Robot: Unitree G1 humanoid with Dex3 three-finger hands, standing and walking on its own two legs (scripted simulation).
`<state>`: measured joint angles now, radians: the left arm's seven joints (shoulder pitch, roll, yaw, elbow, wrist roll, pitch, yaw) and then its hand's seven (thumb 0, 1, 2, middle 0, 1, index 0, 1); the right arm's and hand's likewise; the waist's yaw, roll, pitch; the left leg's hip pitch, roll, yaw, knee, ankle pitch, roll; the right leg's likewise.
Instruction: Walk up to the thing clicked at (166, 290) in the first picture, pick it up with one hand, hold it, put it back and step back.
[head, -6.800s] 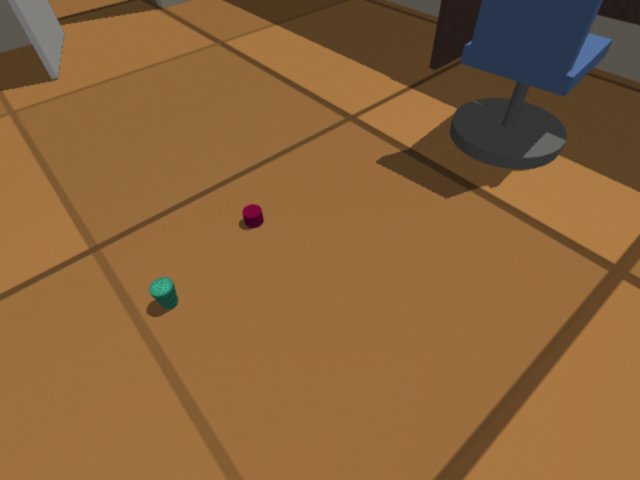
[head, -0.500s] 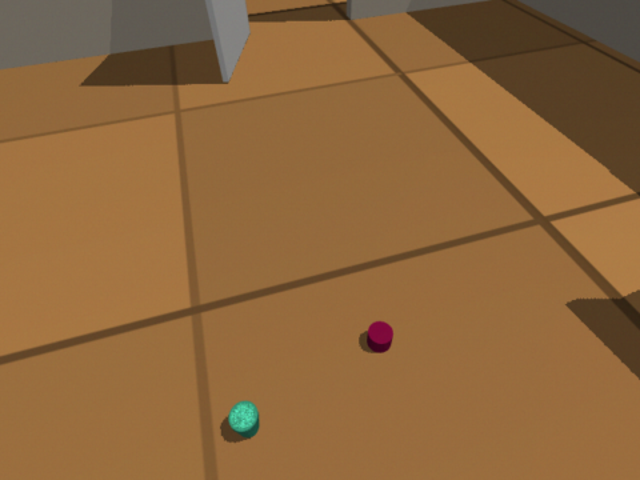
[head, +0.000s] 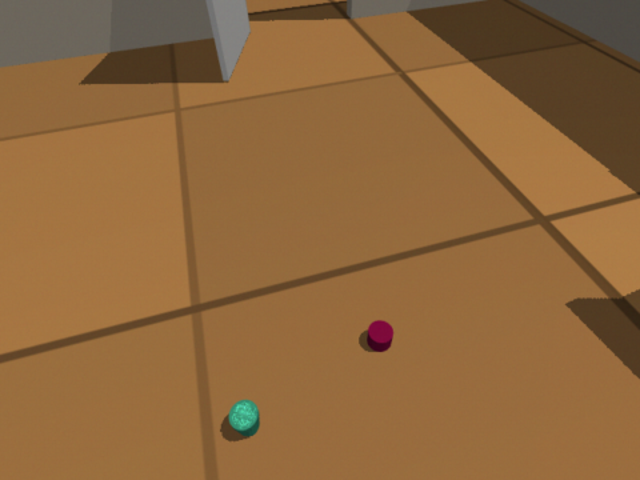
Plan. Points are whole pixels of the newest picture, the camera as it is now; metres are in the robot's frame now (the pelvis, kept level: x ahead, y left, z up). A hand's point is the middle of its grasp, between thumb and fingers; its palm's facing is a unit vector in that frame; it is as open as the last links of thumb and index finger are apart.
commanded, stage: stand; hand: left
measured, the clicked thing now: (246, 420) +0.42 +0.27 -0.73
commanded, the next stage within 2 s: walk up in 0.10 s
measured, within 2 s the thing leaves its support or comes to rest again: neither
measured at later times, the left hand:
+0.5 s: hand out of the picture +0.09 +0.27 -0.16, palm faces -0.04 -0.93 -0.37, open 7.4 cm
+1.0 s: hand out of the picture +0.11 +0.27 -0.15, palm faces -0.06 -0.92 -0.38, open 7.4 cm
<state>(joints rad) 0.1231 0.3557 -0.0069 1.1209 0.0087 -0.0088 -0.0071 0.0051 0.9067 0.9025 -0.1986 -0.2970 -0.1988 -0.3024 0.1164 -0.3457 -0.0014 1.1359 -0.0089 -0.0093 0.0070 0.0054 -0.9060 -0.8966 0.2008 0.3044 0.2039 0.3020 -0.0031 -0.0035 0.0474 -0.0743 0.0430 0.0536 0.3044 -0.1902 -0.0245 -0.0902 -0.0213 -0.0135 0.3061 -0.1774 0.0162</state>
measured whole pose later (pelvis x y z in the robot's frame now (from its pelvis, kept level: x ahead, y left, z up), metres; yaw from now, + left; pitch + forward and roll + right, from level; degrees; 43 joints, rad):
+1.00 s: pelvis +0.01 +0.01 +0.00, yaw -2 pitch -3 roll +0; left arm 0.12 0.36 0.00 1.09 0.02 -0.02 0.01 0.00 0.91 0.90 -0.20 -0.30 -0.20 -0.30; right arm 0.11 -0.36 -0.05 1.07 -0.01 0.03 0.02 0.01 -0.91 -0.90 0.20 0.30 0.20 0.30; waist 0.00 0.01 0.07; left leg -0.05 0.04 0.10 0.36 -0.25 -0.01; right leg -0.10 -0.03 0.03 0.39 -0.24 0.03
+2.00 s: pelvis +0.00 +0.00 +0.00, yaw -2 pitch -2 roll +0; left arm 0.13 0.36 -0.01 1.11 0.01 -0.01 0.00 0.00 0.91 0.90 -0.20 -0.30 -0.20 -0.30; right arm 0.12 -0.34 -0.02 1.13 -0.01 -0.01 0.01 0.01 -0.91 -0.90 0.20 0.30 0.20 0.30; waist -0.01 0.00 0.05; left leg -0.07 0.05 0.08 0.30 -0.19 -0.02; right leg -0.10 -0.02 0.01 0.31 -0.17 0.02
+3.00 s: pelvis +0.00 +0.00 +0.00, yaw -1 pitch -2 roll +0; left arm 0.12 0.35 -0.01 1.11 0.01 -0.01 0.00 0.00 0.91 0.90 -0.20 -0.30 -0.20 -0.30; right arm 0.11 -0.34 -0.01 1.13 -0.01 -0.01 0.01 0.01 -0.91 -0.90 0.20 0.30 0.20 0.30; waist -0.01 0.00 0.05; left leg -0.07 0.05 0.07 0.31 -0.20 -0.02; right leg -0.09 -0.02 0.00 0.31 -0.18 0.02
